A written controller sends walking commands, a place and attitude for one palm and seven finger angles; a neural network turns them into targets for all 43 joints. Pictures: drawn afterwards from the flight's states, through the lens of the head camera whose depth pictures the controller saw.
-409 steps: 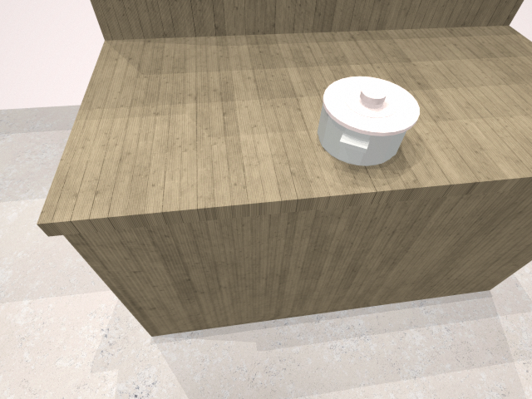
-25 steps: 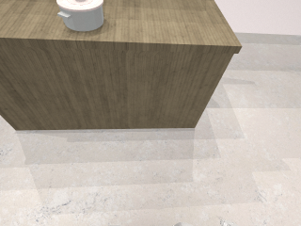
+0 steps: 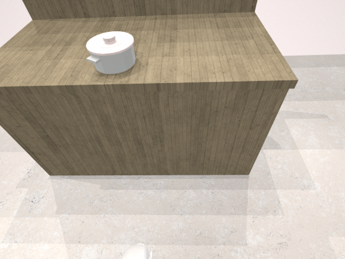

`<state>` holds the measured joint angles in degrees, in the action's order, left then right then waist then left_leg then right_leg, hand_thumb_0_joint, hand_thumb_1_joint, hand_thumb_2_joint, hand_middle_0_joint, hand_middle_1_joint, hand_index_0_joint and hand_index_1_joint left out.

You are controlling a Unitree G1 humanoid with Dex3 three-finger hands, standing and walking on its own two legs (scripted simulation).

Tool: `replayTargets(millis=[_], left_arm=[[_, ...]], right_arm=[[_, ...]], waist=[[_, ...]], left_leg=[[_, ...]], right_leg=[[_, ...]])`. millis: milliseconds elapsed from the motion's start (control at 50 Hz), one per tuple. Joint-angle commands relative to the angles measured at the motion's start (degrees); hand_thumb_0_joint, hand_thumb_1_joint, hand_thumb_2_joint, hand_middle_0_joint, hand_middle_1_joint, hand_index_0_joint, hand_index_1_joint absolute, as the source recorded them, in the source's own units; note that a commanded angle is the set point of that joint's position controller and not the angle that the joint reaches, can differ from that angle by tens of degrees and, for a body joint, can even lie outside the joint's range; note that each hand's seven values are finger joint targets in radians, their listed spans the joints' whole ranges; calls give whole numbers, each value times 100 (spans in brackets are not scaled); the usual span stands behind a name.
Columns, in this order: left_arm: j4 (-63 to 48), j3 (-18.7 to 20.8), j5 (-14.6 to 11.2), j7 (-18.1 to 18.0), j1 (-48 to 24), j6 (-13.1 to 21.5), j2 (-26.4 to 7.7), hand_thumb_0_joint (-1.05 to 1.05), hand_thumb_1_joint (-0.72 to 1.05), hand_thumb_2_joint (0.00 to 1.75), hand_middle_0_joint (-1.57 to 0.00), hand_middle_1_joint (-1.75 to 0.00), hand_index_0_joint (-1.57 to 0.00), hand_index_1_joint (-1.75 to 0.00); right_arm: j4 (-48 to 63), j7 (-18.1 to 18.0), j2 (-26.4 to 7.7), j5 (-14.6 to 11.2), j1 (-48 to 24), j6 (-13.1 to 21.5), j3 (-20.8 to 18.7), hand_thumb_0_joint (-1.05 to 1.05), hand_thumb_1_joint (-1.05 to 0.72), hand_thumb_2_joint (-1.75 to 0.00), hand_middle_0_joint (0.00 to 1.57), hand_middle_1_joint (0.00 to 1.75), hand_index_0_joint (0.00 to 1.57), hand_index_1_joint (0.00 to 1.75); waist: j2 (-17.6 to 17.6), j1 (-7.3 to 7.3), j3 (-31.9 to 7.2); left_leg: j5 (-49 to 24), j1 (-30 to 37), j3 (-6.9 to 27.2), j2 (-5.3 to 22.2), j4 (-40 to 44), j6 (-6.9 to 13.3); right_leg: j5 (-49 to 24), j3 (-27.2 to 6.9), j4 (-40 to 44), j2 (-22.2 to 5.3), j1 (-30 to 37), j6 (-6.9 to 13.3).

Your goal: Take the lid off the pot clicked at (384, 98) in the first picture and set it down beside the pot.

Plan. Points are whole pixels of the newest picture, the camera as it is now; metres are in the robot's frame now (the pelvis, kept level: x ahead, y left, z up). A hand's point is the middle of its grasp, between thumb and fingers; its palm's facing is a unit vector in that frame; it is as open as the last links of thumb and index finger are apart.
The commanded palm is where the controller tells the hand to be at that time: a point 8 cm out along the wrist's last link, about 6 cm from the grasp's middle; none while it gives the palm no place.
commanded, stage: take the last steps up to it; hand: left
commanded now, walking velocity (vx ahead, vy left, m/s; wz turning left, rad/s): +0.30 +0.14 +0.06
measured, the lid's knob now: (109, 37) +0.86 +0.31 +0.11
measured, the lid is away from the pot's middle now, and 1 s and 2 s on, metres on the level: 0.00 0.00 0.00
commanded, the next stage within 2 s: come to a stop and stand still in 0.66 s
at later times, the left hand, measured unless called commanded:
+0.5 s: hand (90, 215) +0.27 +0.28 -0.17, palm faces +0.06 -0.97 -0.22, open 7.4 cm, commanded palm none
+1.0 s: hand (102, 181) +0.39 +0.29 -0.19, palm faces +0.02 -0.98 -0.21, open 7.3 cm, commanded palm none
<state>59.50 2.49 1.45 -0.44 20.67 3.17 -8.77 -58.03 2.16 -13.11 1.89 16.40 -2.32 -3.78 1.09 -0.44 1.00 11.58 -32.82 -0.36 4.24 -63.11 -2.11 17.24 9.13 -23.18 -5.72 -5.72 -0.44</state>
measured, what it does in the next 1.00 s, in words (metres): walks ahead: left foot, then right foot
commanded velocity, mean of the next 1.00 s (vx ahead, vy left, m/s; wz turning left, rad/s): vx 0.10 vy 0.03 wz -0.02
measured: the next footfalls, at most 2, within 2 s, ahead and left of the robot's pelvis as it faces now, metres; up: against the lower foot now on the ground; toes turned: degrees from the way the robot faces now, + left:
left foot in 0.24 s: +0.21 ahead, +0.19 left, +0.00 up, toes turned +9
right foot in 0.64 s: +0.38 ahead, -0.02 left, +0.00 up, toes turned -10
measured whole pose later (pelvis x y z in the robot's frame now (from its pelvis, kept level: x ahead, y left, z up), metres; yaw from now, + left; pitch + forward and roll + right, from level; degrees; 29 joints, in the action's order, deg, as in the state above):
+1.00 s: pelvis +0.38 +0.10 -0.02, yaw -3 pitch -1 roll -1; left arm 59.2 2.8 0.9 -1.7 15.5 -0.9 -10.1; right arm -57.9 -1.0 -9.9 0.8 11.7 -0.4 -2.3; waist 0.0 -1.2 5.3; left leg 8.5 -20.4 -3.5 3.5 -33.1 -1.3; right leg 19.9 6.8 -33.4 -2.6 -12.3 -0.3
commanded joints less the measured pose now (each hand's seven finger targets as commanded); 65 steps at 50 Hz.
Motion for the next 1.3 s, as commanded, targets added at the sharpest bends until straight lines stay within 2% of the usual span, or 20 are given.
replayTargets(millis=[0, 120, 180, 220, 240, 360, 580, 600, 620, 640, 700, 780, 900, 940, 960, 1000, 1100, 1240, 1260, 1280], left_arm=[[-21, 212, 7, -74, 531, 166, -1008, 0, 90, 90, -20, -30, -20, -30], [105, 239, 49, -101, 548, 121, -1131, 0, 90, 90, -20, -30, -20, -30], [105, 260, 14, -81, 415, 77, -1069, 0, 90, 90, -20, -30, -20, -30], [-176, 146, -115, 1, 553, 21, -477, 0, 90, 90, -20, -30, -20, -30], [-325, 105, -114, -49, 154, 23, -442, 0, 90, 90, -20, -30, -20, -30], [-168, 162, -1, 60, 73, -205, -255, 0, 90, 90, -20, -30, -20, -30], [-568, 199, 49, 150, -211, -105, -589, 0, 90, 90, -20, -30, -20, -30], [-403, 278, 68, 108, 376, -12, -973, 0, 90, 90, -20, -30, -20, -30], [-302, 416, 45, 53, 926, 41, -1576, 0, 90, 90, -20, -30, -20, -30], [-298, 417, -74, 20, 1003, 52, -1653, 0, 90, 90, -20, -30, -20, -30], [-571, 295, -63, -79, -183, 57, -1095, 0, 90, 90, -20, -30, -20, -30], [-468, 156, -13, -87, -557, 40, -773, 0, 90, 90, -20, -30, -20, -30], [-349, 241, -26, -185, -531, -265, -1077, 0, 90, 90, -20, -30, -20, -30], [-430, 236, -66, -199, -517, -357, -973, 0, 90, 90, -20, -30, -20, -30], [-473, 186, -116, -215, -216, -409, -696, 0, 90, 90, -20, -30, -20, -30], [-444, 140, -145, -309, 22, -498, -697, 0, 90, 90, -20, -30, -20, -30], [-512, 241, -110, -212, -331, -554, -773, 0, 90, 90, -20, -30, -20, -30], [-743, 192, -57, -83, -480, -616, -656, 0, 90, 90, -20, -30, -20, -30], [-582, 50, -113, -161, -90, -472, -840, 0, 90, 90, -20, -30, -20, -30], [-922, 97, 21, -136, -256, -439, -1070, 0, 90, 90, -20, -30, -20, -30]], right_arm=[[574, 76, -11, -51, -671, 180, 13, 0, -90, -90, 20, 30, 20, 30], [724, 143, 85, -90, -1049, 346, 112, 0, -90, -90, 20, 30, 20, 30], [260, -32, -320, -25, 488, 472, -9, 0, -90, -90, 20, 30, 20, 30], [5, -234, -1468, -2, 1702, 481, -281, 0, -90, -90, 20, 30, 20, 30], [-58, -312, -1439, -54, 1601, 456, -269, 0, -90, -90, 20, 30, 20, 30], [300, -334, -180, -51, -51, 662, 13, 0, -90, -90, 20, 30, 20, 30], [118, -278, -446, -56, 134, 566, 15, 0, -90, -90, 20, 30, 20, 30], [128, -251, -275, -106, 156, 591, 47, 0, -90, -90, 20, 30, 20, 30], [289, -227, -7, -137, 369, 626, 97, 0, -90, -90, 20, 30, 20, 30], [349, -270, -308, -118, 198, 577, 72, 0, -90, -90, 20, 30, 20, 30], [267, -252, -208, -71, -152, 500, 59, 0, -90, -90, 20, 30, 20, 30], [60, -256, 215, -94, 265, 319, 173, 0, -90, -90, 20, 30, 20, 30], [92, -344, 125, -151, 90, 180, 98, 0, -90, -90, 20, 30, 20, 30], [91, -368, -153, -123, 298, 187, 10, 0, -90, -90, 20, 30, 20, 30], [155, -385, -561, -93, 373, 212, -59, 0, -90, -90, 20, 30, 20, 30], [205, -495, -938, -118, 528, 155, -54, 0, -90, -90, 20, 30, 20, 30], [563, -558, -617, -61, -353, 123, -71, 0, -90, -90, 20, 30, 20, 30], [665, -439, -725, -21, -515, 79, -152, 0, -90, -90, 20, 30, 20, 30], [694, -428, -1200, -110, -860, 234, -311, 0, -90, -90, 20, 30, 20, 30], [980, -290, -497, -122, -612, 156, -148, 0, -90, -90, 20, 30, 20, 30]], waist=[[-909, -186, 600], [-1203, -224, 610], [-633, 479, -283], [1726, 804, -1244], [1396, 832, -1358], [602, -132, 113], [-6, -337, 111], [-723, -595, -151], [-2069, -631, -543], [-1762, -668, -786], [-160, -234, -217], [-852, 117, -171], [-1096, 38, -234], [-429, 162, -327], [867, 115, -510], [1450, 178, -911], [545, 61, -611], [1260, 153, -501], [622, -176, -1153], [-704, -93, -709]], left_leg=[[-446, -716, -295, 143, 627, -56], [-121, 621, -674, -78, 2430, 228], [2, 2963, -870, -413, 3457, 441], [-787, 4832, 2335, 1820, 4211, 1265], [-1007, 4846, 2460, 2027, 4396, 1520], [-666, 1969, 382, 1186, 5096, 1294], [-977, 2094, -453, 683, 3551, 934], [-807, 1411, -728, 291, 2236, 664], [1473, 34, -932, -427, 517, 322], [2281, -128, -152, -363, -521, 302], [1141, -180, 219, 161, -667, 207], [862, 784, -216, 16, 997, -32], [-100, 1485, -452, -300, 2882, -64], [-2161, 2375, -224, 102, 3719, 95], [-4726, 3048, 879, 1233, 3765, 612], [-6858, 2801, 1624, 2223, 3870, 1575], [-4541, 2565, 795, 1506, 3860, 1333], [-1065, 2060, 795, 1320, 4492, 1158], [-2209, 2429, 295, 1240, 3111, 656], [-93, 966, -227, 299, 2543, 405]], right_leg=[[-1178, -660, 1300, -1275, 51, 450], [-1994, -336, 894, -1342, -41, 456], [-2842, 64, -1282, -986, -355, 267], [1846, -5, -4539, 309, -2772, -25], [1727, -698, -5392, 183, -3281, 113], [192, -719, -4411, -378, -2660, 0], [-720, -59, -777, 315, -460, 73], [-956, -814, -455, -194, 520, 310], [-1749, -3275, 331, -1837, 1537, 1039], [-1901, -3898, 802, -2263, 1334, 1470], [-1862, -2373, 765, -1707, 152, 1337], [-3526, -930, 602, -1007, -652, 971], [-4055, -648, -344, -707, -276, 735], [-2900, -577, -1038, -449, -757, 370], [-834, -291, -1700, 68, -1495, -3], [2482, -1030, -4008, 664, -1544, -106], [1319, -1270, -5109, 610, -2376, -247], [1273, -798, -2845, 449, -1536, -148], [911, -1263, -1190, 141, -1491, 89], [236, -1613, -300, 103, -1043, 253]])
